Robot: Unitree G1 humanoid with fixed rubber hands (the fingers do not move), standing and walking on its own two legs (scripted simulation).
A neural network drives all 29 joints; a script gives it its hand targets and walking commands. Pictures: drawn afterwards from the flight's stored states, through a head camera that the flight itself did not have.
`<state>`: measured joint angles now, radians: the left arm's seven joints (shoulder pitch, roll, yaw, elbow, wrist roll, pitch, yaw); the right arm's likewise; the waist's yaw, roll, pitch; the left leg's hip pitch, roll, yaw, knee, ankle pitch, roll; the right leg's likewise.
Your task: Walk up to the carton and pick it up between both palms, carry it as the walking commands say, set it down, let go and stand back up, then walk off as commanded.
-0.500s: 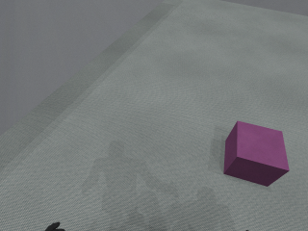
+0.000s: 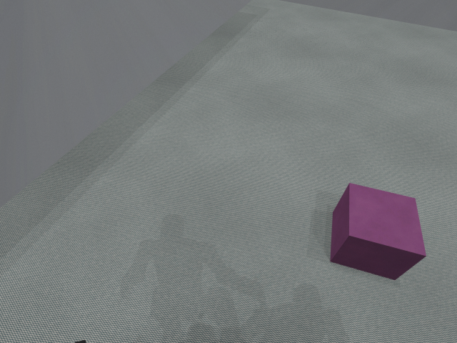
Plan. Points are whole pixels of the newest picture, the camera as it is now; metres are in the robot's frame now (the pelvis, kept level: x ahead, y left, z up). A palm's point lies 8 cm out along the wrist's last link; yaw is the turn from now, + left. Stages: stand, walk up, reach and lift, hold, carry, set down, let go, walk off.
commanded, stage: stand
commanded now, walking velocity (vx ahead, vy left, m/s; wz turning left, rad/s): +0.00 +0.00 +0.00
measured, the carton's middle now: (371, 230) +0.72 -0.67 -0.66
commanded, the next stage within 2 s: walk up in 0.50 s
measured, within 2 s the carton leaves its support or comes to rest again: neither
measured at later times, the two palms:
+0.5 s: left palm out of the picture +0.08 +0.29 -0.12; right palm out of the picture +0.07 -0.29 -0.12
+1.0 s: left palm out of the picture +0.15 +0.23 -0.12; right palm out of the picture +0.00 -0.45 -0.12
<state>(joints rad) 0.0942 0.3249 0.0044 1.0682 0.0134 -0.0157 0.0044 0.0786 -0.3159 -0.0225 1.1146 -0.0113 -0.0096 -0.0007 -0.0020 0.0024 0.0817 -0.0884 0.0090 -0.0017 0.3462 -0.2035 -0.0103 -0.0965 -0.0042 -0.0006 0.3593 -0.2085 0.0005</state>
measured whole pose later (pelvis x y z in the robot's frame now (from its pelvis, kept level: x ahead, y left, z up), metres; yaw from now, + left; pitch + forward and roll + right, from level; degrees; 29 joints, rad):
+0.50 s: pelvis +0.00 +0.00 +0.00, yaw +0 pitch -3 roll +0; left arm 0.10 0.33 0.01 1.08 0.01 -0.01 0.00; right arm 0.09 -0.32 -0.02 1.12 -0.01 -0.01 0.00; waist 0.00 0.00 0.08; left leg -0.09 0.01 -0.01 0.33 -0.19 -0.02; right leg -0.10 0.00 0.00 0.34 -0.20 0.00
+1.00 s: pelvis +0.01 -0.09 -0.04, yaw -6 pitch -1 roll +0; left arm 0.20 0.45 0.13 0.75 0.07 0.07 -0.14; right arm 0.30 -0.49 -0.11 0.93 -0.04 -0.07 -0.07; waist -0.01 -0.01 0.10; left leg -0.28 0.17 0.02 0.78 -0.46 -0.04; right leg -0.42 -0.05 0.04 0.72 -0.28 0.01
